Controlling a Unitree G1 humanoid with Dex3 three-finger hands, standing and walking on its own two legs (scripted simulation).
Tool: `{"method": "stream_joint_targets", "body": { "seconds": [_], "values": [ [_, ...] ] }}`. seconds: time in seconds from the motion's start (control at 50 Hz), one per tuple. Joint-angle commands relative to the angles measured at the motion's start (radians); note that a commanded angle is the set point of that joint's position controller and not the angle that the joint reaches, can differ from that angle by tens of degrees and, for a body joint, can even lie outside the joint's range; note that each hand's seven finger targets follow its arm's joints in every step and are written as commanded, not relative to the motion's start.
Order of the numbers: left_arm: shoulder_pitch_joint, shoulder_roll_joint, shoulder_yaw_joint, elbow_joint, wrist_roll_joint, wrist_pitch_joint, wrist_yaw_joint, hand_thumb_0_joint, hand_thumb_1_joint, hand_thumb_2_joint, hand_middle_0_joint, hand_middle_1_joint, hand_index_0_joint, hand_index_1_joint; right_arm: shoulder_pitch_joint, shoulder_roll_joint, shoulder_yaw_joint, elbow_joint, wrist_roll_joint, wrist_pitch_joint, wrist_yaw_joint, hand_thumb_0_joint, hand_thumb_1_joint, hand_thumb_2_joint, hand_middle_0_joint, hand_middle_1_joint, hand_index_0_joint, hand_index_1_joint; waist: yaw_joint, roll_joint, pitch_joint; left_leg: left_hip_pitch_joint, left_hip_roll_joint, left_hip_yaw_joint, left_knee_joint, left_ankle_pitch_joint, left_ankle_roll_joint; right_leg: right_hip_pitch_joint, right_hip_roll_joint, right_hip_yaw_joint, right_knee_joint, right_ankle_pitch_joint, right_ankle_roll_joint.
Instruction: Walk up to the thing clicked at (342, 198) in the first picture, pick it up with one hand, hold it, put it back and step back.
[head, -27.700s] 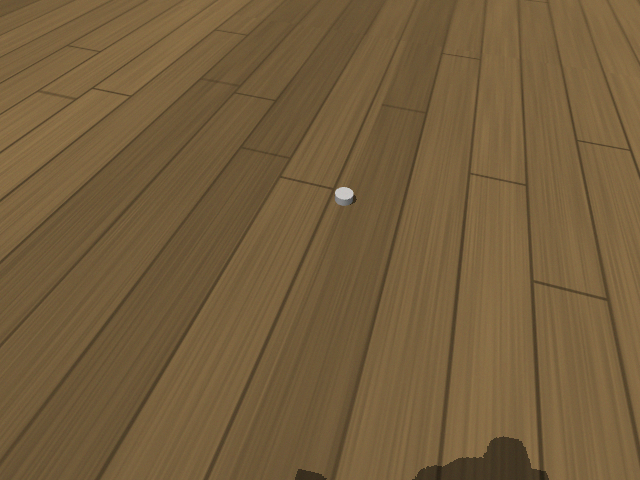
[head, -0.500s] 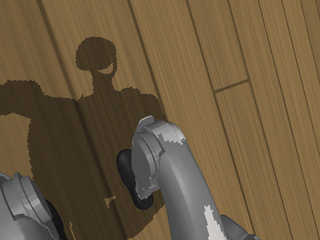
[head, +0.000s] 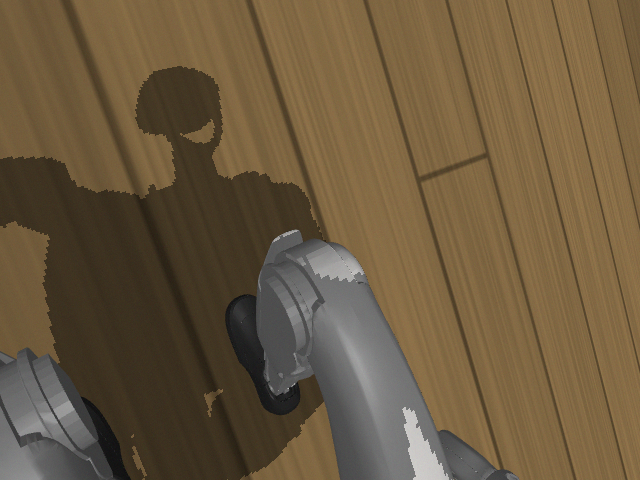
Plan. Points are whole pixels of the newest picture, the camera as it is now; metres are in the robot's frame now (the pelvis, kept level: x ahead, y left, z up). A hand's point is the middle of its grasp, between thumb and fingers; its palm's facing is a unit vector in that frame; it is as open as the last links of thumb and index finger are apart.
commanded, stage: open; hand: left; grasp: from above
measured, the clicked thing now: out of the picture +0.48 +0.31 -0.29
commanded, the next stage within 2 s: withdraw in 0.20 s
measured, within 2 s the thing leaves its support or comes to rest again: neither
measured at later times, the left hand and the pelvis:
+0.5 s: hand out of the picture +0.48 +0.30 -0.25, palm faces -0.38 -0.15 -0.91, open 13.9 cm; pelvis +0.00 +0.00 +0.00, yaw +0 degrees
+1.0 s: hand out of the picture +0.45 +0.31 -0.08, palm faces -0.47 -0.09 -0.88, open 14.0 cm; pelvis -0.01 -0.01 +0.05, yaw +8 degrees
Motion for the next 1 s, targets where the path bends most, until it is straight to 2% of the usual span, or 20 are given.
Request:
{"method": "stream_joint_targets", "body": {
  "seconds": [0.0,0.16,0.22,0.32,0.38,0.42,0.44,0.48,0.5,0.52,0.54,0.56,0.58,0.68,0.72,0.76,0.82,0.86,0.88,0.98],
  "values": [
    [-0.242,0.183,0.001,-0.110,-0.016,0.000,0.026,0.000,-0.496,0.965,-0.064,-1.049,-0.076,-1.036,0.199,-0.334,-0.084,0.032,0.005,-0.001,-0.006,0.000,-0.894,-0.901,0.201,0.301,0.201,0.301,-0.076,0.580,-0.632,0.477,0.028,0.096,-0.268,0.240,0.005,0.376,0.042,-0.122,-0.166,0.252,-0.074],
    [-0.233,0.204,0.008,-0.121,-0.016,-0.012,0.024,0.000,-0.479,0.940,-0.064,-1.055,-0.081,-1.036,0.212,-0.339,-0.088,0.029,0.009,0.005,-0.015,0.000,-0.895,-0.901,0.201,0.301,0.201,0.301,-0.068,0.576,-0.663,0.476,0.027,0.099,-0.278,0.241,0.007,0.406,0.045,-0.118,-0.177,0.252,-0.076],
    [-0.227,0.176,-0.017,-0.099,-0.016,-0.009,0.019,0.000,-0.459,0.945,-0.067,-1.065,-0.087,-1.043,0.206,-0.333,-0.080,0.014,0.005,0.005,-0.014,0.000,-0.892,-0.899,0.201,0.301,0.201,0.301,-0.086,0.540,-0.638,0.463,0.024,0.105,-0.260,0.223,0.013,0.409,0.049,-0.118,-0.178,0.245,-0.072],
    [-0.244,0.213,0.013,-0.151,-0.004,-0.009,0.033,0.000,-0.528,0.989,-0.069,-1.005,-0.073,-1.001,0.212,-0.337,-0.085,0.032,0.008,0.007,-0.013,0.000,-0.909,-0.903,0.201,0.301,0.201,0.301,-0.066,0.633,-0.680,0.530,0.036,0.089,-0.276,0.295,-0.005,0.396,0.044,-0.121,-0.158,0.296,-0.077],
    [-0.254,0.215,0.026,-0.165,-0.008,0.008,0.034,0.000,-0.523,0.987,-0.069,-0.997,-0.072,-0.993,0.214,-0.334,-0.100,0.029,0.008,0.004,-0.008,0.000,-0.906,-0.903,0.201,0.300,0.201,0.300,-0.065,0.622,-0.669,0.499,0.027,0.109,-0.271,0.252,0.003,0.403,0.043,-0.113,-0.171,0.268,-0.076],
    [-0.290,0.246,0.061,-0.279,-0.006,0.019,0.026,0.000,-0.538,0.995,-0.072,-0.990,-0.069,-0.992,0.226,-0.348,-0.133,0.037,0.013,0.005,-0.007,0.000,-0.910,-0.905,0.201,0.301,0.201,0.301,-0.036,0.699,-0.749,0.569,0.028,0.111,-0.286,0.283,-0.008,0.393,0.036,-0.107,-0.162,0.283,-0.084],
    [-0.273,0.269,0.092,-0.334,-0.010,0.026,0.023,0.000,-0.541,1.000,-0.074,-0.988,-0.068,-0.993,0.227,-0.339,-0.147,0.036,0.018,0.010,-0.005,0.000,-0.910,-0.906,0.201,0.301,0.201,0.301,-0.002,0.741,-0.825,0.597,0.028,0.118,-0.293,0.315,-0.011,0.420,0.038,-0.104,-0.167,0.300,-0.090],
    [-0.178,0.173,0.060,-0.296,-0.027,0.055,-0.008,0.000,-0.549,1.005,-0.069,-0.983,-0.061,-0.990,0.230,-0.314,-0.166,0.028,0.028,0.016,0.005,0.000,-0.910,-0.906,0.200,0.301,0.200,0.301,0.003,0.695,-0.813,0.557,0.017,0.141,-0.291,0.306,-0.002,0.431,0.042,-0.095,-0.173,0.296,-0.092],
    [-0.182,0.141,0.049,-0.372,-0.035,0.066,-0.027,0.000,-0.544,1.002,-0.068,-0.984,-0.061,-0.989,0.230,-0.303,-0.184,0.024,0.037,0.021,0.008,0.000,-0.909,-0.906,0.200,0.301,0.200,0.301,0.021,0.702,-0.851,0.559,0.013,0.151,-0.298,0.311,0.001,0.429,0.045,-0.089,-0.185,0.299,-0.092],
    [-0.172,0.176,0.081,-0.474,-0.054,0.074,-0.038,0.000,-0.545,1.006,-0.068,-0.982,-0.060,-0.990,0.235,-0.303,-0.208,0.022,0.054,0.032,0.005,0.000,-0.908,-0.906,0.200,0.300,0.200,0.300,0.066,0.733,-0.946,0.588,0.012,0.160,-0.315,0.329,0.002,0.458,0.045,-0.078,-0.201,0.307,-0.095],
    [-0.205,0.117,0.049,-0.595,-0.070,0.080,-0.062,0.000,-0.552,1.010,-0.068,-0.979,-0.057,-0.989,0.227,-0.281,-0.217,0.005,0.067,0.035,0.012,0.000,-0.908,-0.906,0.200,0.301,0.200,0.301,0.091,0.785,-1.030,0.632,0.007,0.164,-0.323,0.373,-0.003,0.451,0.037,-0.073,-0.190,0.333,-0.101],
    [-0.141,0.042,0.009,-0.556,-0.088,0.101,-0.088,0.000,-0.556,1.013,-0.066,-0.984,-0.055,-0.994,0.212,-0.261,-0.225,0.025,0.082,0.046,0.018,0.000,-0.908,-0.906,0.200,0.300,0.200,0.300,0.103,0.768,-1.012,0.616,0.008,0.172,-0.335,0.359,-0.001,0.430,0.042,-0.065,-0.190,0.321,-0.104],
    [-0.122,0.033,0.014,-0.585,-0.100,0.115,-0.109,0.000,-0.548,1.013,-0.066,-0.983,-0.056,-0.993,0.217,-0.266,-0.250,0.040,0.100,0.061,0.021,0.000,-0.905,-0.905,0.200,0.300,0.200,0.300,0.124,0.746,-0.998,0.588,0.004,0.175,-0.343,0.351,0.002,0.380,0.040,-0.062,-0.189,0.313,-0.104],
    [-0.109,-0.149,-0.071,-0.580,-0.131,0.169,-0.237,0.000,-0.526,1.011,-0.073,-0.994,-0.066,-1.002,0.277,-0.240,-0.306,0.055,0.142,0.139,0.010,0.000,-0.900,-0.903,0.200,0.300,0.200,0.300,0.099,0.537,-0.908,0.479,-0.008,0.190,-0.385,0.263,0.026,0.367,0.037,-0.033,-0.253,0.247,-0.100],
    [-0.134,-0.201,-0.098,-0.639,-0.155,0.171,-0.287,0.000,-0.537,1.026,-0.074,-1.001,-0.062,-1.014,0.270,-0.228,-0.323,0.057,0.157,0.164,-0.004,0.000,-0.903,-0.905,0.200,0.300,0.200,0.300,0.122,0.541,-0.933,0.512,-0.016,0.186,-0.435,0.236,0.021,0.361,0.027,-0.024,-0.259,0.217,-0.108],
    [-0.170,-0.192,-0.102,-0.660,-0.150,0.168,-0.334,0.000,-0.536,1.030,-0.078,-0.999,-0.064,-1.014,0.275,-0.227,-0.338,0.049,0.166,0.190,-0.025,0.000,-0.902,-0.905,0.200,0.301,0.200,0.301,0.118,0.488,-0.929,0.528,-0.021,0.190,-0.443,0.235,0.024,0.373,0.023,-0.011,-0.285,0.212,-0.108],
    [-0.178,-0.235,-0.127,-0.587,-0.149,0.143,-0.382,0.000,-0.543,1.040,-0.079,-1.004,-0.062,-1.023,0.254,-0.201,-0.344,0.032,0.168,0.215,-0.065,0.000,-0.902,-0.906,0.200,0.301,0.200,0.301,0.104,0.365,-0.845,0.428,-0.034,0.210,-0.435,0.149,0.034,0.379,0.024,0.023,-0.333,0.097,-0.114],
    [-0.198,-0.204,-0.120,-0.562,-0.132,0.120,-0.401,0.000,-0.532,1.037,-0.078,-1.011,-0.065,-1.025,0.250,-0.193,-0.337,0.025,0.165,0.226,-0.096,0.000,-0.898,-0.904,0.200,0.300,0.200,0.300,0.107,0.314,-0.804,0.381,-0.044,0.227,-0.436,0.107,0.040,0.390,0.021,0.039,-0.363,0.029,-0.112],
    [-0.209,-0.185,-0.116,-0.571,-0.124,0.108,-0.407,0.000,-0.528,1.035,-0.079,-1.016,-0.068,-1.029,0.241,-0.185,-0.336,0.018,0.168,0.231,-0.109,0.000,-0.898,-0.903,0.200,0.300,0.200,0.300,0.125,0.311,-0.813,0.374,-0.047,0.231,-0.443,0.093,0.040,0.395,0.018,0.049,-0.366,0.004,-0.112],
    [-0.256,-0.172,-0.117,-0.506,-0.094,0.056,-0.391,0.000,-0.520,1.028,-0.076,-1.009,-0.068,-1.018,0.226,-0.171,-0.316,0.017,0.160,0.235,-0.163,0.000,-0.893,-0.900,0.200,0.300,0.200,0.300,0.121,0.311,-0.817,0.381,-0.050,0.234,-0.441,0.094,0.038,0.384,0.010,0.059,-0.354,-0.005,-0.112]
  ]
}}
